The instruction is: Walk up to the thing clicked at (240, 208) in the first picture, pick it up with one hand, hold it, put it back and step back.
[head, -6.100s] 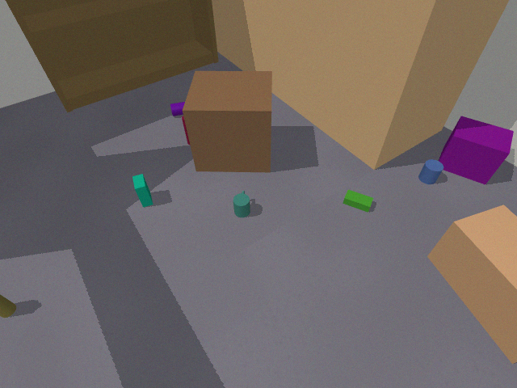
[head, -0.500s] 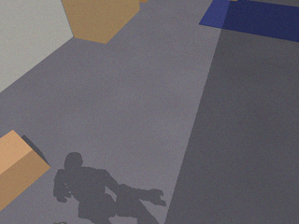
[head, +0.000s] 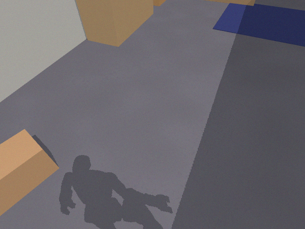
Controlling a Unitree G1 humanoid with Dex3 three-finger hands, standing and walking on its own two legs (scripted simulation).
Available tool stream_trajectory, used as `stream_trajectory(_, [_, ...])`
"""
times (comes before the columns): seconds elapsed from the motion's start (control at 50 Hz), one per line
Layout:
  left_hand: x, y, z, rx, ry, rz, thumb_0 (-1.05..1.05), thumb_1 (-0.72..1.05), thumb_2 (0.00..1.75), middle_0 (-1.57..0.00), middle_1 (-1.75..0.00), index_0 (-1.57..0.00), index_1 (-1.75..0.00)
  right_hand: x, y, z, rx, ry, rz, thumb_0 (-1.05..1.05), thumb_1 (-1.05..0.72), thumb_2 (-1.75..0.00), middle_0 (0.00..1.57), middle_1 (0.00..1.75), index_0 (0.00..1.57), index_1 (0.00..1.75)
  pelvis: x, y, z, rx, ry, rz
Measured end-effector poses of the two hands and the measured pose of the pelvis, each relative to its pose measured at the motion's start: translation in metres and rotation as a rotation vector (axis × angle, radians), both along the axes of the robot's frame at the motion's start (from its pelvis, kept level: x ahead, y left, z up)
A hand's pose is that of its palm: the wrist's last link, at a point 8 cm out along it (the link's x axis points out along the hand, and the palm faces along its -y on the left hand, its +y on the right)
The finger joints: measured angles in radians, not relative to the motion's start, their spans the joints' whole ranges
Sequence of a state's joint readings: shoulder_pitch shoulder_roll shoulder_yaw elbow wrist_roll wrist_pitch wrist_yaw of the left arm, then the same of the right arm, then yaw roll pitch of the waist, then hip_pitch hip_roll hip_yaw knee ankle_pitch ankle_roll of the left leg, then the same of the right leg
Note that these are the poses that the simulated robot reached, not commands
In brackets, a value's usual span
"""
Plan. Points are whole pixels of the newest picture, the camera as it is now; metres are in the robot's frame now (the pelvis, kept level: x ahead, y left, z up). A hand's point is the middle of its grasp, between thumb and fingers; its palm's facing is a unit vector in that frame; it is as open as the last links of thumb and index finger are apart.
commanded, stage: stand
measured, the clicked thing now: out of the picture -0.55 +0.83 -0.74
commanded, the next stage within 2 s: walk up in 1.82 s
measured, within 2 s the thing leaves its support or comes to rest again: neither
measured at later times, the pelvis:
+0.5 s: pelvis +0.00 +0.00 +0.00, yaw +1 degrees
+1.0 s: pelvis +0.01 +0.01 +0.00, yaw +2 degrees
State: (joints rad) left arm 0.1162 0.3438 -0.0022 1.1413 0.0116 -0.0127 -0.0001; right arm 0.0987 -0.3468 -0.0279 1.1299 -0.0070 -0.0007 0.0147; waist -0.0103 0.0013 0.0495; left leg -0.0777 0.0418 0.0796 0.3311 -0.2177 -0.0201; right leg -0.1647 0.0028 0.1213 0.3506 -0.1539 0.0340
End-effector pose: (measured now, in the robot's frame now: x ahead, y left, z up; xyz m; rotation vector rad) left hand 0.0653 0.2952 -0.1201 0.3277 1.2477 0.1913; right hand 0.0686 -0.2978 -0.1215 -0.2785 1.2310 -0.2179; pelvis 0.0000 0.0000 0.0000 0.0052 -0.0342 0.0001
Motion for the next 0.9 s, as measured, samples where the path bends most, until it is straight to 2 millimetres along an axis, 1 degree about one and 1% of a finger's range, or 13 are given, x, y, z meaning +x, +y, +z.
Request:
stream_trajectory(0.22, [0.003,0.000,0.000,-0.006,-0.018,-0.002,0.01,0.90,0.90,-0.20,-0.30,-0.20,-0.30,-0.010,0.000,0.000,-0.001,0.017,0.002,0.01,-0.90,-0.90,0.20,0.29,0.21,0.30,-0.001,0.001,0.000,0.000,0.001,0.009])
stream_trajectory(0.36, [0.003,0.001,0.001,-0.005,-0.023,0.002,0.01,0.90,0.90,-0.20,-0.30,-0.20,-0.30,-0.012,0.001,-0.001,-0.001,0.024,0.008,0.01,-0.90,-0.90,0.20,0.29,0.21,0.30,-0.001,0.001,0.000,0.000,-0.001,0.015])
stream_trajectory(0.72, [-0.004,0.005,-0.001,-0.004,-0.002,0.014,0.01,0.90,0.90,-0.20,-0.30,-0.20,-0.30,-0.001,0.004,0.000,-0.003,0.024,0.029,0.01,-0.90,-0.90,0.20,0.29,0.21,0.30,0.002,0.003,0.000,-0.004,0.007,0.027])
stream_trajectory(0.9, [-0.001,0.006,-0.003,-0.009,-0.002,0.018,0.01,0.90,0.90,-0.20,-0.30,-0.20,-0.30,0.007,0.006,0.003,-0.010,0.015,0.033,0.01,-0.90,-0.90,0.20,0.29,0.21,0.30,0.006,0.005,0.000,-0.005,0.007,0.027])
